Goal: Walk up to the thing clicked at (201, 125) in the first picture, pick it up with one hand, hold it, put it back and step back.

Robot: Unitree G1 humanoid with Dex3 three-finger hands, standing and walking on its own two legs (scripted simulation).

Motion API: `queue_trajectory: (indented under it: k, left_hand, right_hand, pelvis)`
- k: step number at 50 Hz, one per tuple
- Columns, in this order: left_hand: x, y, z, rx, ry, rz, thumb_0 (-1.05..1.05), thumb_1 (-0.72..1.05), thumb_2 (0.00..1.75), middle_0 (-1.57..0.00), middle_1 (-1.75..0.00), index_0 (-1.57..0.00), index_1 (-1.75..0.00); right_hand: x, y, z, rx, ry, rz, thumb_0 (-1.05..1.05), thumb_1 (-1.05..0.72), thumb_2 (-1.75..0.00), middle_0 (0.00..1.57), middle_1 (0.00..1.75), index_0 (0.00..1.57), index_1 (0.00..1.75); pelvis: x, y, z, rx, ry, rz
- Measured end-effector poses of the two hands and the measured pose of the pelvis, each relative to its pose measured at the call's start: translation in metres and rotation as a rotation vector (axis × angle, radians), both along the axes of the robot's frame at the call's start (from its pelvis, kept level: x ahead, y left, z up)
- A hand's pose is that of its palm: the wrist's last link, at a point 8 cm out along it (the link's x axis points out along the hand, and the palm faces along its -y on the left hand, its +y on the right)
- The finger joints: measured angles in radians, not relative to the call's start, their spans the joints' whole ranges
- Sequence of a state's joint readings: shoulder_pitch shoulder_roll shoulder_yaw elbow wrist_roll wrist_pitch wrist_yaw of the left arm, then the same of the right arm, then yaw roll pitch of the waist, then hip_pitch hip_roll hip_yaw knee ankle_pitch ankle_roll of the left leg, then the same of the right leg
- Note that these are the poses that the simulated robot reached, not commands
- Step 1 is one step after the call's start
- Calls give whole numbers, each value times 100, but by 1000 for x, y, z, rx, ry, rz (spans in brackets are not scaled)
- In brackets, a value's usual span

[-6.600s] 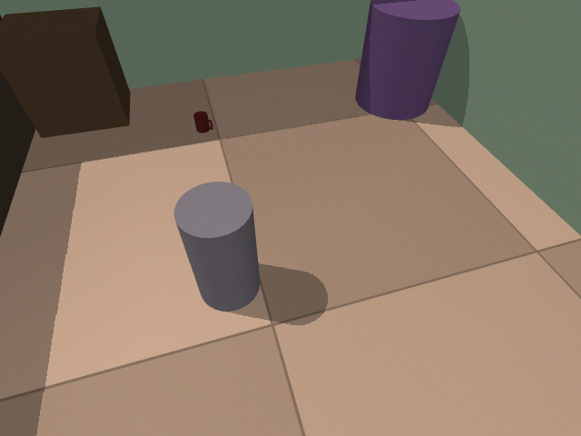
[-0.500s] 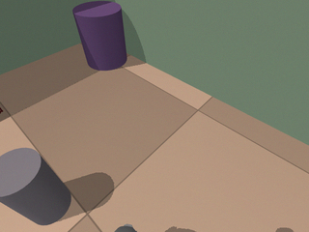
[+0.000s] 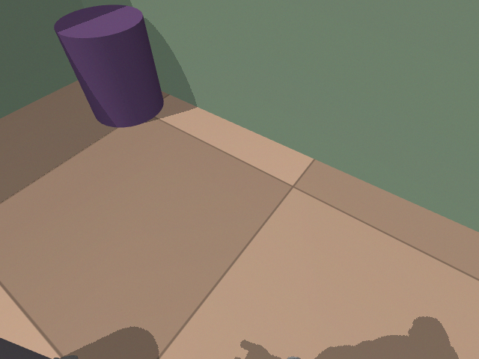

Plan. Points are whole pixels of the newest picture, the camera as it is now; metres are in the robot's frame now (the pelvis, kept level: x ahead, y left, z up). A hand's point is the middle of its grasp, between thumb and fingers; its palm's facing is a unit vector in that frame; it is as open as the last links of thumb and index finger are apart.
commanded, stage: walk up
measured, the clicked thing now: out of the picture +0.85 +1.54 -0.71
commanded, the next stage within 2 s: none
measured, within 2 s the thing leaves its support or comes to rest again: neither
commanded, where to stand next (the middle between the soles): +0.60 +0.02 m, yaw +1 degrees
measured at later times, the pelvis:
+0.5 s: pelvis +0.21 +0.04 +0.00, yaw +1 degrees
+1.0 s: pelvis +0.40 -0.03 +0.01, yaw +20 degrees
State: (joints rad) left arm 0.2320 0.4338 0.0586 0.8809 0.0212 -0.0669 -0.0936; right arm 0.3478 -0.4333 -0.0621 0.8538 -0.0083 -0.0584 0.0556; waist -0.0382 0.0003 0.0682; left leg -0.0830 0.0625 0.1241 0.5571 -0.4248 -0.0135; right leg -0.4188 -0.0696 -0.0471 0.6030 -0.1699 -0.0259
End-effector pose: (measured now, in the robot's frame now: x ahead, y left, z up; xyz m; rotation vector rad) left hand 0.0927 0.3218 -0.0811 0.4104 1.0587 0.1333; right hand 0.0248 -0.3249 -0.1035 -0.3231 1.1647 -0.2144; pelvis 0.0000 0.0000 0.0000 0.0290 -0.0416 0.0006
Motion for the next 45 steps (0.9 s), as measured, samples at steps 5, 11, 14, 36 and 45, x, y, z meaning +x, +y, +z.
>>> queue_trajectory:
  k: [5, 11, 14, 36, 45]
  left_hand:
    - [37, -9, 5, 29, -62, 44, 0, 91, 90, -21, -30, -20, -30]
    - [47, -11, 13, 21, 3, 91, 0, 90, 90, -21, -30, -20, -30]
    - [52, -4, 9, 13, 43, 108, 0, 90, 90, -21, -30, -20, -30]
    - [279, 28, -8, -53, -36, 83, 1, 91, 90, -21, -30, -20, -30]
    - [373, -6, 15, -14, -254, 173, 0, 91, 90, -21, -30, -20, -30]
  right_hand:
    - [52, -8, -18, 13, 41, 18, 1, -91, -90, 20, 30, 20, 30]
    - [131, 3, -2, 40, -13, 76, 1, -91, -90, 20, 30, 20, 30]
    - [166, 9, 6, 35, -20, 104, 0, -91, -90, 20, 30, 20, 30]
    - [296, 37, 32, -45, 60, 86, 0, -90, -90, 20, 30, 21, 30]
    - [390, -13, 6, -65, 149, 208, 1, -90, -90, 21, 30, 21, 30]
  pelvis:
    - [43, -11, -6, -26, -13, 7]
    - [90, -9, 10, -36, -4, 14]
    - [114, -4, 12, -43, 2, 20]
    - [284, 25, 13, -27, 5, 111]
    - [361, -21, -2, -10, 12, 265]
